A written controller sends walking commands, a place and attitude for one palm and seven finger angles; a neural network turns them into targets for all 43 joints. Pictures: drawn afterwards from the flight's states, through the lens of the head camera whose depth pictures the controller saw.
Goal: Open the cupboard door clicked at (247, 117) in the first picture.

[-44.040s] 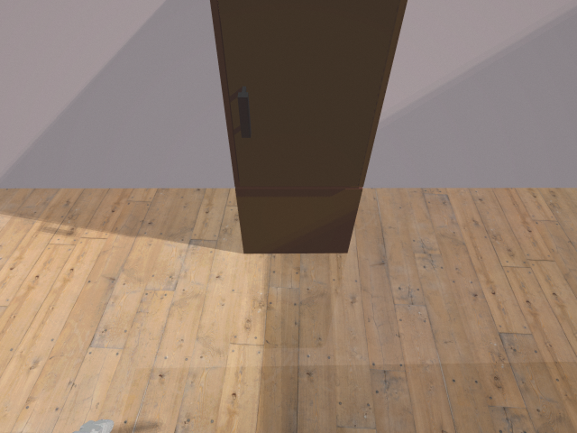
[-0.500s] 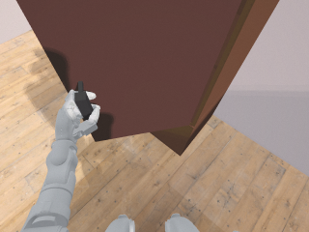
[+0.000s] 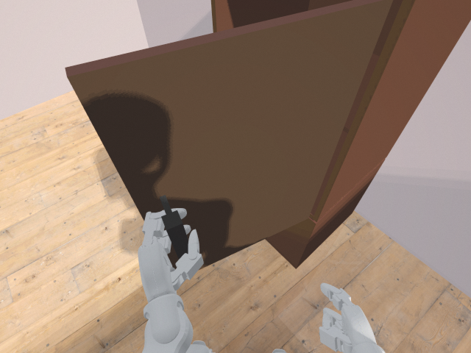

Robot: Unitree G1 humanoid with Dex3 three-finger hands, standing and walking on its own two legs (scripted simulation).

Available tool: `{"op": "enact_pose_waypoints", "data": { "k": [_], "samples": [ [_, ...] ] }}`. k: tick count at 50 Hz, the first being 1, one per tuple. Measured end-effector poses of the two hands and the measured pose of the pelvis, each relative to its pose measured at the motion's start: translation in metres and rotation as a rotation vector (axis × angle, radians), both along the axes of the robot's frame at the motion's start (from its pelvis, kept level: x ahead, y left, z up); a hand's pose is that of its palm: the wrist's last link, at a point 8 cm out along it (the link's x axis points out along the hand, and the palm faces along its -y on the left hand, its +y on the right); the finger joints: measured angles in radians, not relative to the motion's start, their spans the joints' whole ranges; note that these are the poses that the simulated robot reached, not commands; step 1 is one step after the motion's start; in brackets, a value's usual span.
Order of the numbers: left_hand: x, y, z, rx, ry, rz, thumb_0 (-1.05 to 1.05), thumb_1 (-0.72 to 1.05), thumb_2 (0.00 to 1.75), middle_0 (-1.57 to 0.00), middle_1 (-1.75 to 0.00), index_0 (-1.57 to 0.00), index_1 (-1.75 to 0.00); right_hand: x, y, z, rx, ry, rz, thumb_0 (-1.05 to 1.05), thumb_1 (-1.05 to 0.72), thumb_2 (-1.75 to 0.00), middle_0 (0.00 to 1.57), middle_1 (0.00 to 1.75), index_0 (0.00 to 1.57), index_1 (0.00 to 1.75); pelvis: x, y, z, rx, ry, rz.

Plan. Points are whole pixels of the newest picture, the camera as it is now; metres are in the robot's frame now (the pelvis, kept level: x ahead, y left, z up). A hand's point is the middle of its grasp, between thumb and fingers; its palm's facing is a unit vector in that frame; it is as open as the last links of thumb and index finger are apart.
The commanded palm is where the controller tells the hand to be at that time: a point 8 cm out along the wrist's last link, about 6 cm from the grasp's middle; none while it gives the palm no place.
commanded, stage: pull the door open along its arc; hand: left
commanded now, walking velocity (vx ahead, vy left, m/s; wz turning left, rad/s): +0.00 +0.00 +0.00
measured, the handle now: (174, 227) +0.32 +0.13 +0.03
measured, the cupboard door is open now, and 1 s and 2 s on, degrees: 75 83 84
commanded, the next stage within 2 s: open thumb and fingers to let go in 0.18 s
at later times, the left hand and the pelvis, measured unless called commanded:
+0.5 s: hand (214, 276) +0.24 +0.05 +0.03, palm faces +0.35 -0.94 -0.02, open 6.8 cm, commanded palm +0.19 +0.10 +0.03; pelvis -0.01 -0.04 -0.01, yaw +2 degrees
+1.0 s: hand (212, 278) +0.24 +0.05 +0.03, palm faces +0.28 -0.96 -0.01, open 14.3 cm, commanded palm +0.19 +0.10 +0.03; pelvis -0.02 -0.01 -0.01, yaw +1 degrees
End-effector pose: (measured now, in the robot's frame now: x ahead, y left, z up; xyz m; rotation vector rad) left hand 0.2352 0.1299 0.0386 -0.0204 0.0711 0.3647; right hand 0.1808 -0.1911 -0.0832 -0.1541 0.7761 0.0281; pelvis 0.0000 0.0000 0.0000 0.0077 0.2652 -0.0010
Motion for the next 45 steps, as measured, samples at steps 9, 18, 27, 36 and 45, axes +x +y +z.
{"op": "enact_pose_waypoints", "data": {
  "k": [9,18,27,36,45],
  "samples": [
    [-0.033,-0.026,0.002,0.019,0.025,-0.073,0.02,0.62,0.7,-0.26,-1.28,-0.33,-1.33,-0.02,-0.037,-0.007,-0.025,0.012,-0.032,0.01,-0.91,-0.89,0.2,0.3,0.21,0.29,0.001,-0.017,-0.001,0.016,0.0,0.01],
    [-0.037,-0.038,-0.004,0.032,0.004,-0.053,0.01,0.62,0.74,-0.3,-1.31,-0.34,-1.33,-0.02,-0.059,-0.017,-0.053,-0.022,-0.028,0.01,-0.91,-0.89,0.2,0.3,0.2,0.29,-0.008,-0.03,-0.011,0.026,0.011,0.023],
    [-0.033,-0.037,-0.006,0.023,0.007,-0.011,0.0,0.45,0.71,-0.35,-1.3,-0.39,-1.31,-0.019,-0.055,-0.021,-0.026,-0.018,-0.014,0.01,-0.91,-0.89,0.2,0.3,0.2,0.29,-0.015,-0.036,-0.011,0.035,0.009,0.026],
    [-0.034,-0.036,-0.007,0.019,0.002,-0.025,0.01,-0.06,0.49,-0.33,-1.24,-0.36,-1.25,-0.026,-0.052,-0.023,-0.024,-0.012,-0.02,0.01,-0.91,-0.89,0.2,0.3,0.2,0.29,-0.019,-0.032,-0.012,0.032,0.009,0.02],
    [-0.034,-0.033,-0.007,0.022,-0.002,-0.059,0.0,-0.41,0.34,-0.28,-1.08,-0.35,-1.09,-0.035,-0.047,-0.022,-0.041,-0.003,-0.036,0.01,-0.91,-0.89,0.2,0.3,0.2,0.29,-0.022,-0.021,-0.012,0.021,0.004,0.016]
  ]
}}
